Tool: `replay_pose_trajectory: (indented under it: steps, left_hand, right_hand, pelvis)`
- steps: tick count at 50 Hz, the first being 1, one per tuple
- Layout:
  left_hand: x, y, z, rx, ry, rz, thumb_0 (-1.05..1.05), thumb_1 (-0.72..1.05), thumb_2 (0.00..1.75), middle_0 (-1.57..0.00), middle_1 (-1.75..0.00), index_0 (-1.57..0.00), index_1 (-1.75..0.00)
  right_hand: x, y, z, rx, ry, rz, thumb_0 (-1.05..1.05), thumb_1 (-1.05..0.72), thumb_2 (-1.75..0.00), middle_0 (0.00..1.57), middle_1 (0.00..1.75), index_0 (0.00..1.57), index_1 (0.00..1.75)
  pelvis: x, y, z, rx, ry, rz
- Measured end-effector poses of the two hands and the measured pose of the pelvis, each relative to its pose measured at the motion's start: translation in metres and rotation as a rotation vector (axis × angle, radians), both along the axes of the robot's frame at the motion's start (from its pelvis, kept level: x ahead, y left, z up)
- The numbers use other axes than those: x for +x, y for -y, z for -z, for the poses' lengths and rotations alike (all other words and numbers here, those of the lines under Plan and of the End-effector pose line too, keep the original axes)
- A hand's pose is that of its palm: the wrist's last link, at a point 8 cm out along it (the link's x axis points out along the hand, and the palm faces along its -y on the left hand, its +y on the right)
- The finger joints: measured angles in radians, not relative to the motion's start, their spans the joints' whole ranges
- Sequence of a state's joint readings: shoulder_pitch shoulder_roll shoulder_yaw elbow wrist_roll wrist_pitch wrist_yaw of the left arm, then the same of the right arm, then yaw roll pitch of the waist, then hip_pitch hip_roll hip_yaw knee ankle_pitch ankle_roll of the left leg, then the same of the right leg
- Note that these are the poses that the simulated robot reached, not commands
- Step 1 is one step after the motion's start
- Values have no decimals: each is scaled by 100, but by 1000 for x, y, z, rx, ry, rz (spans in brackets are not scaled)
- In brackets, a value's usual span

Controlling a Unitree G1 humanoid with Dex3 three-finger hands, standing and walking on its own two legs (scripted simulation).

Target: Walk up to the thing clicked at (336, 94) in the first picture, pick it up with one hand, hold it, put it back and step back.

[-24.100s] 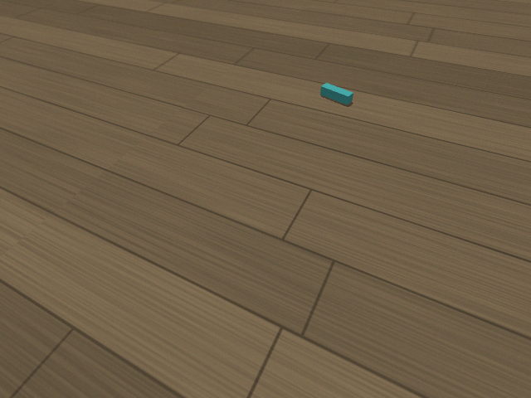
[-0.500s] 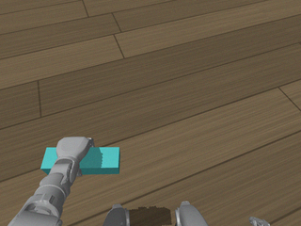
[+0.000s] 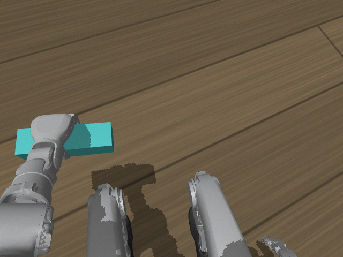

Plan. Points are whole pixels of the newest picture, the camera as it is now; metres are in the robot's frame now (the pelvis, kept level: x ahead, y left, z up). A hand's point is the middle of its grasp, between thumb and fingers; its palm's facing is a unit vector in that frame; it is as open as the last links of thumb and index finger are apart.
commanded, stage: crouch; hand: left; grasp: from above
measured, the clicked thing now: (69, 141) +0.44 +0.23 -0.19
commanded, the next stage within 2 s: lower in 0.94 s
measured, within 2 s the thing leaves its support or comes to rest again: neither
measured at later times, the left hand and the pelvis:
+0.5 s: hand (70, 143) +0.45 +0.25 -0.25, palm faces -0.46 +0.01 -0.89, open 9.8 cm; pelvis -0.01 +0.00 -0.09, yaw -3 degrees
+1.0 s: hand (75, 144) +0.46 +0.25 -0.30, palm faces -0.46 +0.01 -0.89, open 9.7 cm; pelvis -0.02 -0.01 -0.14, yaw -4 degrees
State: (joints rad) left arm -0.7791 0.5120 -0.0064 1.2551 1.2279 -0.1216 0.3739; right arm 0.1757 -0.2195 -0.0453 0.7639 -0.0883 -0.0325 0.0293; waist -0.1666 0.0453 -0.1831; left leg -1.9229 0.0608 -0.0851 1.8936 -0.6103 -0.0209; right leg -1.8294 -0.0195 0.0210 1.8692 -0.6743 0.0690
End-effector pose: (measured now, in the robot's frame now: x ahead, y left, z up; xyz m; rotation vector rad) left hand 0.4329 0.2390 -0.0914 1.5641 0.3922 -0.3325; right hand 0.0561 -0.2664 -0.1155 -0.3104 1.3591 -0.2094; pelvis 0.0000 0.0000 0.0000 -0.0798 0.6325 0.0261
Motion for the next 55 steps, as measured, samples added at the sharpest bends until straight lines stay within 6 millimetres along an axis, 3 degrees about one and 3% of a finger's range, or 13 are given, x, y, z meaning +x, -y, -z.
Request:
replay_pose_trajectory:
  steps: [6,12,22,38,55]
  left_hand:
    - [9,-5,36,5,3,-14,-2,4,48,-70,-57,-72,-54]
    - [18,-9,60,1,1,-22,-2,4,49,-68,-60,-70,-58]
    - [24,-11,91,-4,-15,-11,-1,4,50,-65,-66,-67,-63]
    - [31,-7,129,-5,-11,-10,-1,5,47,-62,-71,-66,-66]
    - [36,-12,159,-7,-19,-5,0,7,42,-62,-72,-67,-65]
  right_hand:
    - [8,5,27,-2,-5,-32,0,-91,-90,20,30,21,30]
    - [11,10,44,-2,-20,-51,0,-91,-90,20,30,21,30]
    - [-8,17,66,-1,-64,-51,0,-91,-90,20,30,21,30]
    - [-47,14,110,19,-119,-37,0,-91,-90,20,30,21,30]
    - [-44,10,129,20,-134,-69,0,-92,-90,20,30,21,30]
  pelvis:
    - [0,2,29,-9,-17,4]
    - [0,4,49,-15,-20,11]
    - [-5,5,79,-23,1,24]
    - [-16,6,126,-26,37,39]
    - [-13,5,148,-39,47,47]
